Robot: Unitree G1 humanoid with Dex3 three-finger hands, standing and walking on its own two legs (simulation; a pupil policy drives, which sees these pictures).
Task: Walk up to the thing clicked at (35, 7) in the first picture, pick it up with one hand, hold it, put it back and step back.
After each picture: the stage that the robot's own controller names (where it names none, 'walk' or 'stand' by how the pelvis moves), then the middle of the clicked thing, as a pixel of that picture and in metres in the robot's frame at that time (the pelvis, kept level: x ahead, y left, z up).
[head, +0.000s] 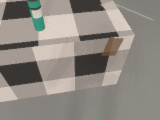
stand; (36, 11) +0.88 +0.27 -0.04
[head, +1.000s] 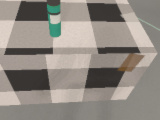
walk; (54, 16) +0.79 +0.14 -0.02
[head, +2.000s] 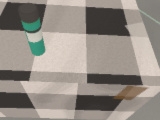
stand; (33, 32) +0.57 +0.23 -0.02
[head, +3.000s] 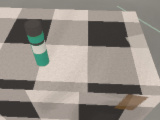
stand; (38, 45) +0.58 +0.21 -0.04
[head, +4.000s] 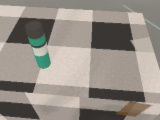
stand; (39, 47) +0.56 +0.20 -0.04
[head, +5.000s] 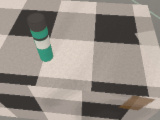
stand; (42, 40) +0.58 +0.19 -0.04
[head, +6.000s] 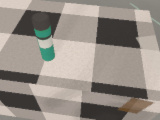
stand; (44, 39) +0.59 +0.18 -0.03
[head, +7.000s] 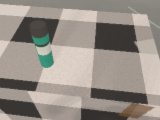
stand; (43, 46) +0.56 +0.20 -0.04
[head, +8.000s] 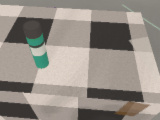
stand; (37, 47) +0.56 +0.21 -0.04
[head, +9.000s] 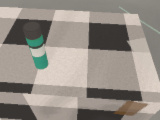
stand; (37, 47) +0.56 +0.21 -0.04
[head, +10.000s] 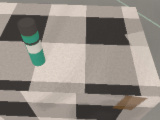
rise first; (33, 44) +0.56 +0.23 -0.04
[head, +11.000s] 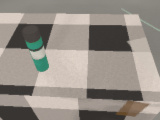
rise first; (37, 50) +0.55 +0.25 -0.04
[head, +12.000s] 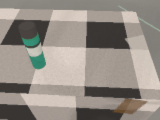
go down; (33, 47) +0.56 +0.24 -0.03
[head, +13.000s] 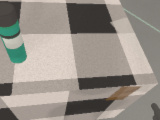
go down; (11, 37) +0.52 +0.23 +0.02
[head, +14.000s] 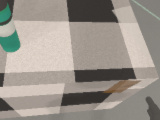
close in; (2, 24) +0.53 +0.24 +0.03
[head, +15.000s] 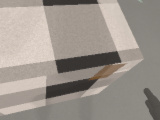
close; out of the picture +0.54 +0.27 +0.06
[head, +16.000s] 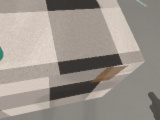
lift; out of the picture +0.48 +0.24 +0.05
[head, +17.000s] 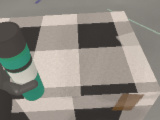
lift; (21, 68) +0.30 +0.17 +0.17
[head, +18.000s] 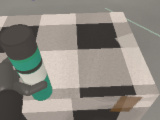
hold; (32, 69) +0.31 +0.15 +0.15
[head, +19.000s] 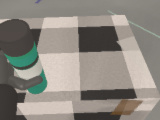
hold; (27, 64) +0.31 +0.15 +0.17
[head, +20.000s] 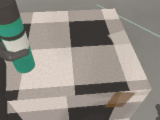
crouch; (15, 40) +0.42 +0.18 +0.16
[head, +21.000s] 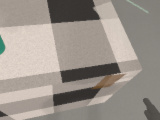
lower; out of the picture +0.50 +0.24 +0.10
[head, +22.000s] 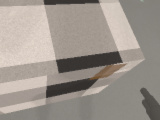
lower; out of the picture +0.51 +0.23 +0.06
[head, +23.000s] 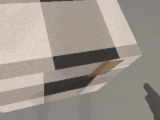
lower; out of the picture +0.51 +0.24 +0.07
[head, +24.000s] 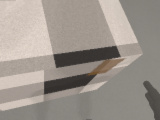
lower; out of the picture +0.52 +0.24 +0.07
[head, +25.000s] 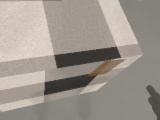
lower; out of the picture +0.51 +0.24 +0.07
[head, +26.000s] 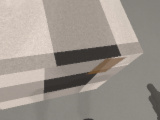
open; out of the picture +0.52 +0.24 +0.07
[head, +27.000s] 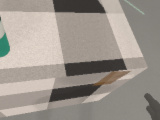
sink last; out of the picture +0.49 +0.22 +0.05
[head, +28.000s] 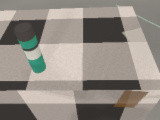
stand; (32, 50) +0.52 +0.25 +0.01
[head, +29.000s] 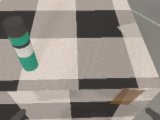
stand; (23, 47) +0.50 +0.24 +0.02
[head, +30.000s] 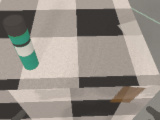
stand; (23, 45) +0.51 +0.24 +0.02
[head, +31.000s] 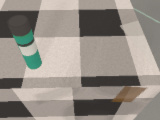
stand; (27, 45) +0.51 +0.23 +0.01
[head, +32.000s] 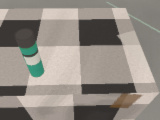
stand; (31, 55) +0.51 +0.22 -0.04
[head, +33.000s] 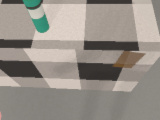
walk; (35, 9) +0.67 +0.22 -0.02
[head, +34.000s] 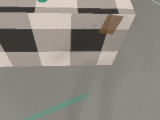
walk; out of the picture +0.97 +0.19 -0.02
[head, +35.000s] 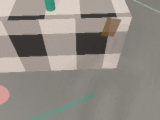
stand; out of the picture +1.08 +0.23 -0.03
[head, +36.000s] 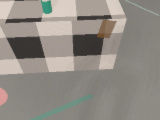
stand; out of the picture +1.10 +0.24 -0.05
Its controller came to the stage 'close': yes
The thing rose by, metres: 0.21
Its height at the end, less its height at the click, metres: +0.00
